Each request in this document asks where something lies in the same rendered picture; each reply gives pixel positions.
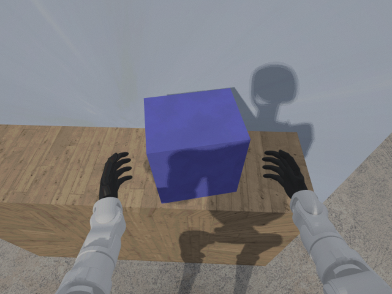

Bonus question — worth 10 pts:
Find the right robot hand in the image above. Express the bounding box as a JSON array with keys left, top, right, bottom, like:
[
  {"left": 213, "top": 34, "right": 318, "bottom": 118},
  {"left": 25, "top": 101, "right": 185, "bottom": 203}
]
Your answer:
[{"left": 262, "top": 150, "right": 307, "bottom": 198}]

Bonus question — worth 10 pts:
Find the robot left forearm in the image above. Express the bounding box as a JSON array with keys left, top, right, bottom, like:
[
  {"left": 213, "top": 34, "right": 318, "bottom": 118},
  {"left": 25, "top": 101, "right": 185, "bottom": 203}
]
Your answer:
[{"left": 55, "top": 197, "right": 126, "bottom": 294}]

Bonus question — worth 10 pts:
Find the left robot hand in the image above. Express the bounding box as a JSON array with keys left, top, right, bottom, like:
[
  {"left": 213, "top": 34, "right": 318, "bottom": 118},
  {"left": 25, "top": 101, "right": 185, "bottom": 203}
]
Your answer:
[{"left": 99, "top": 152, "right": 132, "bottom": 200}]

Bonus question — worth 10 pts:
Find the carton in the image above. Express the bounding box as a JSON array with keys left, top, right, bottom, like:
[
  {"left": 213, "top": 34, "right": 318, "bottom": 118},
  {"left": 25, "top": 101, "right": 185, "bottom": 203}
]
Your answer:
[{"left": 144, "top": 88, "right": 251, "bottom": 204}]

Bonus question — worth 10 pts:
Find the pedestal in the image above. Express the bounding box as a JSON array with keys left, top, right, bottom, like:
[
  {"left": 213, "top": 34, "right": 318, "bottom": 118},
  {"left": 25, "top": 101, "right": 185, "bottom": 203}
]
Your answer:
[{"left": 0, "top": 124, "right": 314, "bottom": 266}]

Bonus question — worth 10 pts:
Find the robot right upper arm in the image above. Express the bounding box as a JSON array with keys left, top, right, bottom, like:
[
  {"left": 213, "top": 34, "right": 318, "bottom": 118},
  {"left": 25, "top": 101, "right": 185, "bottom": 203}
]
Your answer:
[{"left": 323, "top": 271, "right": 390, "bottom": 294}]

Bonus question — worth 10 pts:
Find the robot right forearm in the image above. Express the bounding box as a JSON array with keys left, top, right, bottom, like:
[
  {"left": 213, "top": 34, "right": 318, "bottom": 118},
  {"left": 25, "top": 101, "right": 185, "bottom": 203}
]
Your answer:
[{"left": 290, "top": 190, "right": 392, "bottom": 294}]

